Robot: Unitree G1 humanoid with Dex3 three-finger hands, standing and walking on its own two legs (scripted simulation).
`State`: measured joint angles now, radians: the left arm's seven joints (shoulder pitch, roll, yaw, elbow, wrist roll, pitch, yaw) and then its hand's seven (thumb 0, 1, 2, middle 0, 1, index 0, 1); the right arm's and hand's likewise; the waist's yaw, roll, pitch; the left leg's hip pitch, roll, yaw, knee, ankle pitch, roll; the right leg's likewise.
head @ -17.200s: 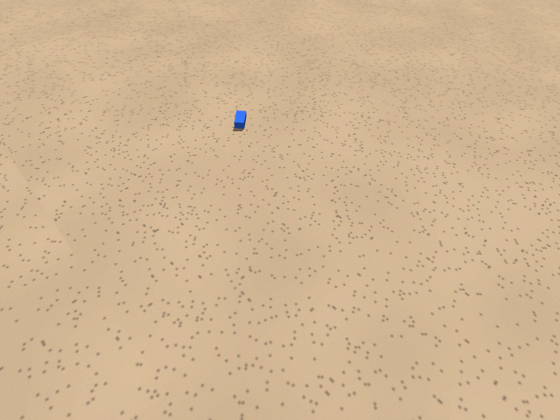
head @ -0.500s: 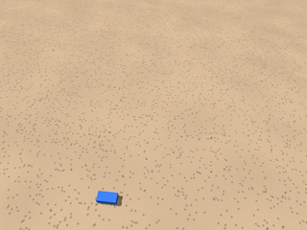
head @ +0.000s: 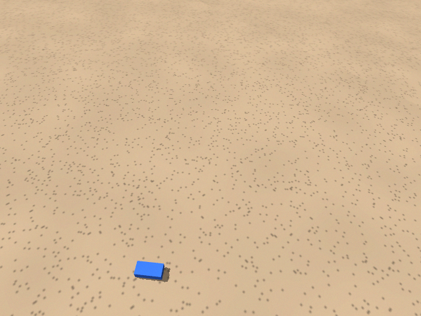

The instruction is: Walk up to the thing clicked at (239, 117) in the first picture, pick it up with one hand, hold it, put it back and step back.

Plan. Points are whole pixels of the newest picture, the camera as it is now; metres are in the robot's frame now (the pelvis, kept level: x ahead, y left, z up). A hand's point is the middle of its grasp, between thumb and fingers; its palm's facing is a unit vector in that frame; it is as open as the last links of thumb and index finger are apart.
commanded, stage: walk up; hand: left
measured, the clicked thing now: (149, 270) +0.44 +0.25 -0.76
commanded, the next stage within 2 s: none
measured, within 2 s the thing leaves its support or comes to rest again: neither
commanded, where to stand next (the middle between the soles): +0.06 +0.00 m, yaw +1 degrees
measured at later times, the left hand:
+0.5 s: hand out of the picture +0.08 +0.23 -0.15, palm faces +0.04 -0.87 -0.49, open 7.4 cm
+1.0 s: hand out of the picture +0.00 +0.29 -0.18, palm faces +0.05 -0.93 -0.35, open 7.4 cm
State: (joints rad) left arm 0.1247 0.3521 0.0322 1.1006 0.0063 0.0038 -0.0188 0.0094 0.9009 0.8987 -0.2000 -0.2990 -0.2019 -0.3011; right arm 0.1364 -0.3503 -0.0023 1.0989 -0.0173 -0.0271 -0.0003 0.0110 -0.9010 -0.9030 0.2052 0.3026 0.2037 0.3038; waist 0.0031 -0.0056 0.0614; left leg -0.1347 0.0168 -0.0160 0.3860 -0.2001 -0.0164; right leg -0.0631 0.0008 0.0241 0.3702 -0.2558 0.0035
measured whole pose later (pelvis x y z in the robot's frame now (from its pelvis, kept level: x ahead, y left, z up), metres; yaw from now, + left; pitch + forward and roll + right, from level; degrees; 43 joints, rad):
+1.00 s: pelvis -0.02 -0.01 -0.03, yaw +4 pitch -4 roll +1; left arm 0.28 0.46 0.11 0.92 0.05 0.07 -0.07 0.01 0.90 0.90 -0.20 -0.30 -0.20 -0.30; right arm 0.35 -0.39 -0.05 0.91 -0.02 -0.08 -0.03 0.01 -0.89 -0.90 0.21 0.30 0.21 0.30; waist 0.02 -0.09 0.11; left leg -0.18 0.05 0.01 0.65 -0.40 -0.03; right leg -0.52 0.00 0.11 1.04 -0.39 0.01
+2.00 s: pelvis -0.02 -0.04 -0.04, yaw -1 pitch -4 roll -2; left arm 0.30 0.43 0.09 0.88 0.03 -0.04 -0.06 0.01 0.90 0.90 -0.20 -0.30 -0.20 -0.30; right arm 0.40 -0.52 -0.09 0.92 -0.03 -0.01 -0.01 0.01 -0.90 -0.90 0.20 0.30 0.20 0.30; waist -0.01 -0.02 0.09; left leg -0.37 0.09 -0.12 1.03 -0.52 0.06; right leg -0.35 -0.03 -0.05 0.77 -0.35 0.01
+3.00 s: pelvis +0.01 +0.03 +0.00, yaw +1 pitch -4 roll +0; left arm 0.12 0.37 0.01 1.07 0.00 -0.03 -0.01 0.01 0.90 0.90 -0.20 -0.30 -0.20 -0.30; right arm 0.15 -0.35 -0.02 1.10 -0.01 -0.02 0.02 0.01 -0.90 -0.90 0.20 0.30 0.20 0.30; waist -0.01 -0.02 0.08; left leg -0.17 0.00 -0.03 0.42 -0.18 -0.01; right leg -0.16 -0.02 0.02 0.42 -0.19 0.02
